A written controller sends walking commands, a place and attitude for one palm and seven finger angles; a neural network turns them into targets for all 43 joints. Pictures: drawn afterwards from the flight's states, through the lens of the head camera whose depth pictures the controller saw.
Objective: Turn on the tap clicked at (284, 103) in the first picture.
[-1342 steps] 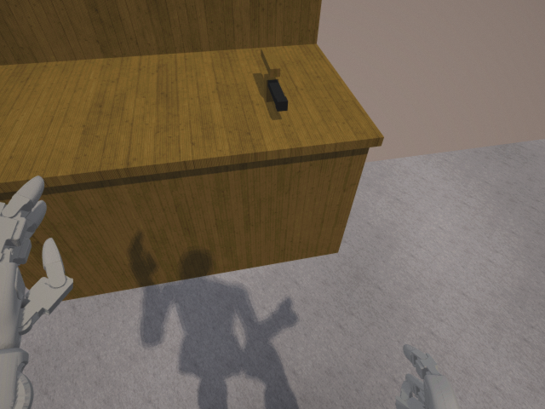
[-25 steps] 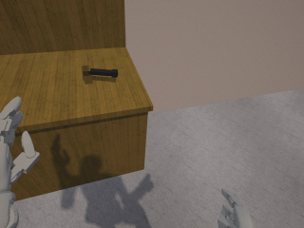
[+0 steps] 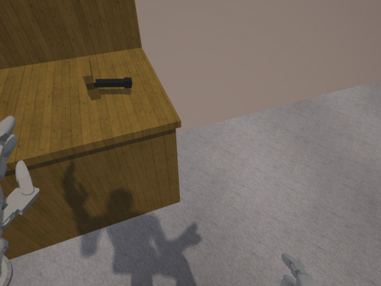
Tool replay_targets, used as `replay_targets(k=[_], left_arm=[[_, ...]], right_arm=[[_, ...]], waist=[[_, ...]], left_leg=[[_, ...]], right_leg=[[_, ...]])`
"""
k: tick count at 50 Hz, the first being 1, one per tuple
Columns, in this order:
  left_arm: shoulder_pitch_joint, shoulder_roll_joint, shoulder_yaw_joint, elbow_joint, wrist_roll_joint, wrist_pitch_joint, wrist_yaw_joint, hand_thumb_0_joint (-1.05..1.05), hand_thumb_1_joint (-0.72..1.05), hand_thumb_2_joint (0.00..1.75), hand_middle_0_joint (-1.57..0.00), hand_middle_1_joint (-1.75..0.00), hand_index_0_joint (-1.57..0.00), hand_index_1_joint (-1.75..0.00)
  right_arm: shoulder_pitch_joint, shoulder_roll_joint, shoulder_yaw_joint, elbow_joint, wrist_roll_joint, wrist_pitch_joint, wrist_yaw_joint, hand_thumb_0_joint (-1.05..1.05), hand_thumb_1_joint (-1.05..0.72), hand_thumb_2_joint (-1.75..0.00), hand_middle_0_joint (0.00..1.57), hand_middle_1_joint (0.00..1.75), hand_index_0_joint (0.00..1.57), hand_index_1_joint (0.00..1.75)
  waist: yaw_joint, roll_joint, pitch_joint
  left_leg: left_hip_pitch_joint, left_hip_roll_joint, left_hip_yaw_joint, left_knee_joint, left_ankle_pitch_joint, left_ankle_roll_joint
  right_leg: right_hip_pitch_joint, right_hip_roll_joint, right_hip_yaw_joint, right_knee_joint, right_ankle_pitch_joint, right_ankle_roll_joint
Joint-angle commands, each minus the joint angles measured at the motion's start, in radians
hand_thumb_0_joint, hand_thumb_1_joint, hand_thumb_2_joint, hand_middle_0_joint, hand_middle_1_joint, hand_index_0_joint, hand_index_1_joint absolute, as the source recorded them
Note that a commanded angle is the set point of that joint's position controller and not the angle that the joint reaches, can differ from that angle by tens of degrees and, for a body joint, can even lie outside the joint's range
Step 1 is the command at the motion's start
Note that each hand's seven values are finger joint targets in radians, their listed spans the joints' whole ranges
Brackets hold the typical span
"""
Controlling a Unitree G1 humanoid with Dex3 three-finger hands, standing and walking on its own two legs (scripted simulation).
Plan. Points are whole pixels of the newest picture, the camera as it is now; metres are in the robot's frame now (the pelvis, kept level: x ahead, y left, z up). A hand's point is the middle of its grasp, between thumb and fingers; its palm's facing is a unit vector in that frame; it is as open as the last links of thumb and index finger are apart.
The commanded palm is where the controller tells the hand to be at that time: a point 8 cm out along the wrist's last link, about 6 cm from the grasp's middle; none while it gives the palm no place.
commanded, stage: stop stepping back and stand still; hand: left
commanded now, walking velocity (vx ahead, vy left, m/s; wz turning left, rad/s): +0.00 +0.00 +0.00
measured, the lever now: (127, 82) +0.78 +0.26 +0.01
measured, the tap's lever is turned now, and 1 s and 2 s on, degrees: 71 71 71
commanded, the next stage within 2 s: stand and check the lever's angle in 0.34 s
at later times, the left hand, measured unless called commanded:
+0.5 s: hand (42, 188) +0.23 +0.24 +0.17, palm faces +0.40 -0.84 -0.37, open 7.5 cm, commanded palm +0.18 +0.28 +0.19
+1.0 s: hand (16, 205) +0.20 +0.27 +0.16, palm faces +0.41 -0.84 -0.36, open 7.5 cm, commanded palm +0.15 +0.31 +0.19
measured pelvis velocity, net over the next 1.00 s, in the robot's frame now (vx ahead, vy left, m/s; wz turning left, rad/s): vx -0.01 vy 0.03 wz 0.01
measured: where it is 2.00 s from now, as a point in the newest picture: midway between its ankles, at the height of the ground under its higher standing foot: outside the picture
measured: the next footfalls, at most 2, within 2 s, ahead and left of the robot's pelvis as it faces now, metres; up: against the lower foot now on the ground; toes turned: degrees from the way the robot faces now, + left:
none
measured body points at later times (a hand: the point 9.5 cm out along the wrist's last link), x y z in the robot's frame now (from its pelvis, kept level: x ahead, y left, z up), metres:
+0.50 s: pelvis +0.02 +0.00 +0.01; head +0.01 +0.00 +0.46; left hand +0.20 +0.28 +0.19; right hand +0.22 -0.24 -0.05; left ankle +0.04 +0.12 -0.73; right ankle -0.02 -0.09 -0.73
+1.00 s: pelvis -0.01 +0.03 +0.01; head -0.01 +0.03 +0.46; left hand +0.18 +0.32 +0.18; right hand +0.16 -0.20 -0.07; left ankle +0.04 +0.12 -0.73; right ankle -0.02 -0.09 -0.73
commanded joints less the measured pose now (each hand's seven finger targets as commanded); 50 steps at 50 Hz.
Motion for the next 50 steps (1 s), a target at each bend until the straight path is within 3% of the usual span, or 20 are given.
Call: replay_targets(k=[1, 2, 3, 4, 6, 8, 11, 21, 27, 33, 42, 44, 47, 50], left_arm=[[-0.014, 0.135, 0.075, -0.185, -0.01, -0.065, 0.006, 0.0, 0.9, 0.9, -0.2, -0.3, -0.2, -0.3], [-0.005, 0.135, 0.073, -0.178, -0.018, -0.061, 0.001, 0.0, 0.9, 0.9, -0.2, -0.3, -0.2, -0.3], [-0.023, 0.142, 0.076, -0.18, -0.022, -0.06, 0.001, 0.0, 0.9, 0.9, -0.2, -0.3, -0.2, -0.3], [-0.04, 0.138, 0.069, -0.187, -0.022, -0.061, 0.0, 0.0, 0.9, 0.9, -0.2, -0.3, -0.2, -0.3], [-0.065, 0.143, 0.069, -0.186, -0.018, -0.061, -0.002, 0.0, 0.9, 0.9, -0.2, -0.3, -0.2, -0.3], [-0.087, 0.148, 0.069, -0.172, -0.017, -0.053, -0.005, 0.0, 0.9, 0.9, -0.2, -0.3, -0.2, -0.3], [-0.093, 0.147, 0.06, -0.194, -0.015, -0.048, -0.005, 0.0, 0.9, 0.9, -0.2, -0.3, -0.2, -0.3], [-0.042, 0.143, 0.061, -0.212, -0.022, -0.041, 0.0, 0.0, 0.9, 0.9, -0.2, -0.3, -0.2, -0.3], [-0.071, 0.135, 0.041, -0.203, -0.023, -0.034, 0.0, 0.0, 0.9, 0.9, -0.2, -0.3, -0.2, -0.3], [-0.097, 0.147, 0.041, -0.207, -0.021, -0.037, 0.004, 0.0, 0.9, 0.9, -0.2, -0.3, -0.2, -0.3], [-0.072, 0.137, 0.041, -0.191, -0.016, -0.045, 0.008, 0.0, 0.9, 0.9, -0.2, -0.3, -0.2, -0.3], [-0.061, 0.135, 0.043, -0.178, -0.017, -0.046, 0.009, 0.0, 0.9, 0.9, -0.2, -0.3, -0.2, -0.3], [-0.073, 0.129, 0.035, -0.196, -0.013, -0.048, 0.009, 0.0, 0.9, 0.9, -0.2, -0.3, -0.2, -0.3], [-0.071, 0.127, 0.034, -0.187, -0.01, -0.052, 0.011, 0.0, 0.9, 0.9, -0.2, -0.3, -0.2, -0.3]], right_arm=[[-0.117, -0.136, -0.062, -0.162, 0.009, -0.059, 0.008, 0.0, -0.9, -0.9, 0.2, 0.3, 0.2, 0.3], [-0.119, -0.132, -0.063, -0.162, 0.013, -0.053, 0.009, 0.0, -0.9, -0.9, 0.2, 0.3, 0.2, 0.3], [-0.121, -0.128, -0.062, -0.16, 0.018, -0.047, 0.009, 0.0, -0.9, -0.9, 0.2, 0.3, 0.2, 0.3], [-0.122, -0.122, -0.058, -0.16, 0.02, -0.042, 0.008, 0.0, -0.9, -0.9, 0.2, 0.3, 0.2, 0.3], [-0.129, -0.126, -0.055, -0.164, 0.019, -0.034, -0.001, 0.0, -0.9, -0.9, 0.2, 0.3, 0.2, 0.3], [-0.155, -0.128, -0.055, -0.174, 0.021, -0.024, -0.009, 0.0, -0.9, -0.9, 0.2, 0.3, 0.2, 0.3], [-0.159, -0.127, -0.053, -0.189, 0.024, -0.011, -0.01, 0.0, -0.9, -0.9, 0.2, 0.3, 0.2, 0.3], [-0.172, -0.133, -0.056, -0.215, 0.02, 0.014, -0.011, 0.0, -0.9, -0.9, 0.2, 0.3, 0.2, 0.3], [-0.175, -0.138, -0.054, -0.218, 0.019, 0.012, -0.016, 0.0, -0.9, -0.9, 0.2, 0.3, 0.2, 0.3], [-0.188, -0.143, -0.05, -0.215, 0.012, 0.005, -0.02, 0.0, -0.9, -0.9, 0.2, 0.3, 0.2, 0.3], [-0.181, -0.139, -0.045, -0.203, 0.006, -0.008, -0.02, 0.0, -0.9, -0.9, 0.2, 0.3, 0.2, 0.3], [-0.181, -0.137, -0.044, -0.201, 0.006, -0.009, -0.022, 0.0, -0.9, -0.9, 0.2, 0.3, 0.2, 0.3], [-0.178, -0.142, -0.046, -0.198, 0.005, -0.013, -0.02, 0.0, -0.9, -0.9, 0.2, 0.3, 0.2, 0.3], [-0.181, -0.14, -0.044, -0.197, 0.003, -0.016, -0.022, 0.0, -0.9, -0.9, 0.2, 0.3, 0.2, 0.3]], waist=[[0.023, -0.096, -0.087], [0.022, -0.135, -0.088], [0.016, -0.122, -0.1], [0.018, -0.102, -0.124], [0.025, -0.033, -0.157], [0.031, -0.009, -0.152], [0.037, 0.009, -0.153], [0.036, 0.063, -0.145], [0.037, 0.052, -0.135], [0.036, 0.044, -0.094], [0.037, 0.056, -0.093], [0.037, 0.031, -0.087], [0.036, 0.056, -0.106], [0.036, 0.07, -0.089]], left_leg=[[0.005, 0.048, -0.084, -0.023, -0.047, 0.007], [0.011, 0.035, -0.075, 0.038, 0.017, 0.001], [0.001, 0.028, -0.074, 0.06, 0.046, -0.007], [0.01, 0.03, -0.074, 0.031, 0.092, -0.007], [0.092, 0.05, -0.074, -0.044, 0.269, 0.006], [0.182, 0.077, -0.08, -0.038, 0.399, 0.018], [0.195, 0.091, -0.094, -0.046, 0.437, 0.024], [0.174, 0.078, -0.095, -0.085, 0.335, 0.012], [0.174, 0.075, -0.1, -0.11, 0.288, 0.009], [0.14, 0.063, -0.119, -0.155, 0.119, 0.007], [0.115, 0.067, -0.138, -0.206, 0.028, 0.007], [0.11, 0.069, -0.145, -0.214, 0.004, 0.007], [0.114, 0.068, -0.146, -0.213, 0.041, 0.006], [0.094, 0.075, -0.164, -0.244, -0.03, 0.006]], right_leg=[[0.001, -0.137, 0.211, -0.267, 0.121, -0.032], [-0.01, -0.19, 0.274, -0.283, 0.233, -0.054], [0.014, -0.216, 0.28, -0.264, 0.374, -0.067], [0.063, -0.213, 0.249, -0.218, 0.521, -0.065], [0.087, -0.155, 0.153, -0.151, 0.606, -0.012], [0.02, -0.109, 0.104, -0.151, 0.554, 0.023], [0.026, -0.091, 0.087, -0.166, 0.499, 0.027], [0.02, -0.083, 0.098, -0.221, 0.409, 0.019], [0.012, -0.073, 0.088, -0.244, 0.356, 0.021], [-0.015, -0.069, 0.086, -0.289, 0.216, 0.015], [-0.004, -0.053, 0.064, -0.293, 0.153, 0.016], [-0.007, -0.05, 0.063, -0.3, 0.139, 0.017], [0.01, -0.047, 0.054, -0.285, 0.165, 0.017], [0.005, -0.038, 0.048, -0.286, 0.126, 0.018]])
